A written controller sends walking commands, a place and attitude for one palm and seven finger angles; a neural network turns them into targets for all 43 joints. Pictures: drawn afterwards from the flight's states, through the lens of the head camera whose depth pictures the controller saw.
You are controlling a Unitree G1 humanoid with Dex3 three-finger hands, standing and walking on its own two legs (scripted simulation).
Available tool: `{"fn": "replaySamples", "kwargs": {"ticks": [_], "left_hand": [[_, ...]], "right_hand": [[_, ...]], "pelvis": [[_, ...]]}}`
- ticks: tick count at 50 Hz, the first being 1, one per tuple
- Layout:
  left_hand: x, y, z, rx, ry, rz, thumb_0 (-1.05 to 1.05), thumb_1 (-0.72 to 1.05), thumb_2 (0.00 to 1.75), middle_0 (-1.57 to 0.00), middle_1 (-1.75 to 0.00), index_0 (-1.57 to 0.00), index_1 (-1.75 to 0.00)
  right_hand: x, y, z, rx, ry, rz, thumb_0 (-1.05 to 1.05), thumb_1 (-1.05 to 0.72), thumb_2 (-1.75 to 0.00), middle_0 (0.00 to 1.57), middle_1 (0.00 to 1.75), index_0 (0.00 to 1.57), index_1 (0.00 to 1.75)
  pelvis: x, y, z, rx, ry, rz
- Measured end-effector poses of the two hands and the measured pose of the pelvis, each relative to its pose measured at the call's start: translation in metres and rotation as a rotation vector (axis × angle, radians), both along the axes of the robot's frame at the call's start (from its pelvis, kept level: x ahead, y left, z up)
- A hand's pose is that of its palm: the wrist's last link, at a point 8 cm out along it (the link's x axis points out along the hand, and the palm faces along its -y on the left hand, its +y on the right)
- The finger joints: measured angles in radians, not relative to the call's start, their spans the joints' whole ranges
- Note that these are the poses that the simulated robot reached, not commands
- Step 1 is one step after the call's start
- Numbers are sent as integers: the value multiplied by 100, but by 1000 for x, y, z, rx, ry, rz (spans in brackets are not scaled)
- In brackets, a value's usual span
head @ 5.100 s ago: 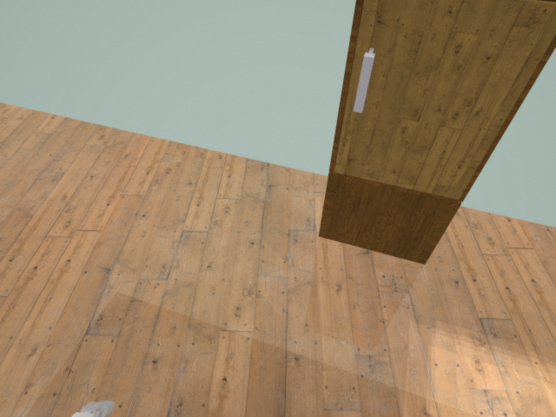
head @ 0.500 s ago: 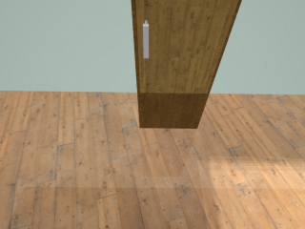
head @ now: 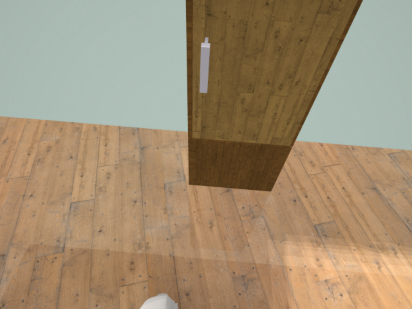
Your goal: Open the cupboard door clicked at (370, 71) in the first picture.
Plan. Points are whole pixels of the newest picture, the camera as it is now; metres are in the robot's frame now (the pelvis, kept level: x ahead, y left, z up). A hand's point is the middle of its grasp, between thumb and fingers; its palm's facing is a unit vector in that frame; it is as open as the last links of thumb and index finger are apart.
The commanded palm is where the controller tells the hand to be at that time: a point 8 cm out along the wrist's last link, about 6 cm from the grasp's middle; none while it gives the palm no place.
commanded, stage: take the last steps up to it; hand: left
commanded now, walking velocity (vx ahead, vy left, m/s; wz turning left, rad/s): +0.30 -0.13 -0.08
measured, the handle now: (205, 65) +0.79 +0.08 +0.04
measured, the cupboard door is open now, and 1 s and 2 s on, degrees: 0 0 0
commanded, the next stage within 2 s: come to a stop and stand still in 0.48 s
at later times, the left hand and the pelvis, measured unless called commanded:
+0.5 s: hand (166, 239) +0.30 +0.12 -0.16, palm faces -0.09 -0.97 -0.24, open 7.4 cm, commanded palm none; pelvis +0.18 -0.06 -0.01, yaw -4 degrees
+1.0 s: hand (168, 252) +0.28 +0.12 -0.19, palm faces +0.07 -0.98 -0.18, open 7.4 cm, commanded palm none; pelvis +0.26 -0.06 +0.00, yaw -2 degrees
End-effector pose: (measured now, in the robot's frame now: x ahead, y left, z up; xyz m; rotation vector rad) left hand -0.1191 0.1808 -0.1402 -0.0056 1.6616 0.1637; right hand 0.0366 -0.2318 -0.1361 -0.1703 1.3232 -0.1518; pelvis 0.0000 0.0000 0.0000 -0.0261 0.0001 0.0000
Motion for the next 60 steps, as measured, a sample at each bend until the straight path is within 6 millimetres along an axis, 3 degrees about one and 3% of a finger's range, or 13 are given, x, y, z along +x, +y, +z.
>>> {"fn": "replaySamples", "kwargs": {"ticks": [3, 6, 10, 14, 20, 25, 29, 35, 40, 46, 49, 52, 60], "left_hand": [[17, 10, -11, -18, 44, -5, 1, 91, 90, -20, -30, -20, -30], [60, 27, -12, -11, 20, -65, 1, 91, 90, -20, -30, -20, -30], [149, 48, -7, 37, -141, -118, 1, 91, 90, -20, -30, -20, -30], [240, 54, 5, 83, -332, -142, 1, 91, 90, -20, -30, -19, -30], [348, 30, 21, 112, -468, -222, 1, 91, 90, -19, -30, -19, -30], [410, -8, 16, 141, -512, -276, 1, 91, 90, -20, -30, -19, -30], [417, -35, 17, 139, -497, -232, 0, 91, 90, -20, -30, -19, -30], [402, -45, 21, 157, -388, -171, -1, 95, 90, -20, -30, -20, -30], [392, -50, 11, 128, -305, -138, 0, 93, 90, -20, -30, -20, -30], [385, -36, -7, 100, -260, -84, 1, 91, 90, -20, -30, -20, -30], [386, -20, -18, 91, -247, -68, 1, 91, 90, -20, -30, -20, -30], [391, -5, -15, 101, -250, -81, 1, 91, 90, -20, -30, -20, -30], [395, 25, -2, 125, -300, -135, 1, 91, 90, -20, -30, -20, -30]], "right_hand": [[41, 15, -6, -9, -82, 5, 0, -91, -90, 20, 30, 20, 30], [62, 20, 1, -17, -149, -55, -1, -93, -90, 20, 30, 21, 30], [66, 9, 14, -45, -136, -84, -2, -96, -90, 20, 30, 21, 30], [57, 2, 16, -30, -46, -97, -1, -95, -90, 20, 30, 21, 30], [49, -13, 3, 31, 77, -165, 0, -92, -90, 20, 30, 21, 30], [56, -41, -22, 81, 177, -206, 0, -91, -90, 20, 30, 21, 30], [92, -67, -22, 76, 200, -171, 0, -91, -90, 20, 30, 20, 30], [187, -95, -6, 30, 58, -101, 0, -91, -90, 20, 30, 20, 30], [254, -94, -3, 16, -32, -55, 0, -91, -90, 19, 30, 20, 30], [310, -75, 5, -15, -105, 6, 0, -91, -90, 20, 30, 20, 30], [323, -62, 9, -36, -142, 31, 0, -91, -90, 20, 30, 20, 30], [322, -50, 17, -47, -159, 35, 0, -91, -90, 20, 30, 20, 30], [281, -37, 33, -58, -172, -29, 0, -91, -90, 20, 30, 21, 30]], "pelvis": [[24, 10, -11, 9, -5, -20], [44, 13, -7, 21, -21, -60], [68, 11, 6, 15, -27, -61], [94, 1, 13, 15, -23, -61], [135, -27, 11, 32, -16, -70], [177, -65, -7, 43, -11, -69], [201, -81, -3, 35, -18, -51], [234, -94, 10, 26, -9, -43], [249, -90, 9, 12, -12, -45], [259, -72, 1, 1, -17, -35], [260, -60, -4, 0, -18, -29], [255, -52, 1, -10, -17, -45], [235, -44, 13, -26, -2, -65]]}}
